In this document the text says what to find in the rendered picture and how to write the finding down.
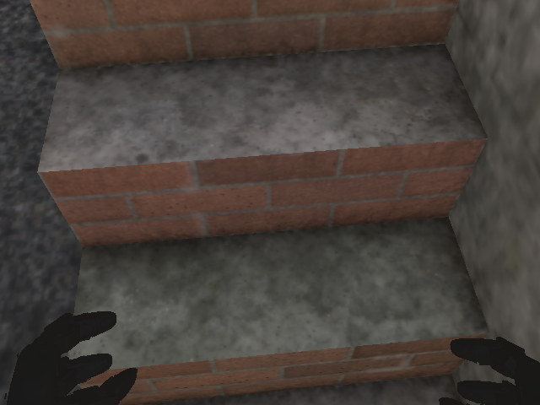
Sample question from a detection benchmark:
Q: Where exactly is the robot left hand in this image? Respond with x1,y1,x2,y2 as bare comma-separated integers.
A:
4,311,138,405

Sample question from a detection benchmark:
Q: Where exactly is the robot right hand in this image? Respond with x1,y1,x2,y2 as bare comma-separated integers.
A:
439,337,540,405

